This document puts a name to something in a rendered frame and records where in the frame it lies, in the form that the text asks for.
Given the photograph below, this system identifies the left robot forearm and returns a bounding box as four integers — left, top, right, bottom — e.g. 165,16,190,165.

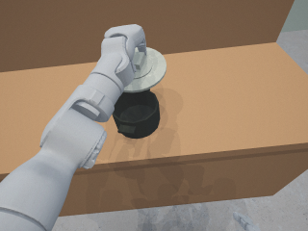
39,32,136,148

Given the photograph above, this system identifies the lid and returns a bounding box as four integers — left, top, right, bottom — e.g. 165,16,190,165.
123,47,167,93

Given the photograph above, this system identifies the table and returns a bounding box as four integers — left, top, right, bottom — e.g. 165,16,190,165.
0,0,308,217

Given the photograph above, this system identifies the left robot hand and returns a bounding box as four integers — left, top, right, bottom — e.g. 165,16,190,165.
104,24,147,73

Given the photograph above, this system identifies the robot left upper arm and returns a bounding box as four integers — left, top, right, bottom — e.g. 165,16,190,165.
0,108,107,231

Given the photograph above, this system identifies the pot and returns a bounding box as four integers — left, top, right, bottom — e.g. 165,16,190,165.
112,89,161,139

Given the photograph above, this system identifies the right robot hand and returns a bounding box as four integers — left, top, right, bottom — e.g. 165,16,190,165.
233,212,261,231

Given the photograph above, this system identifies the knob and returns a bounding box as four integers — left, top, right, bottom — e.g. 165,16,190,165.
133,51,145,70

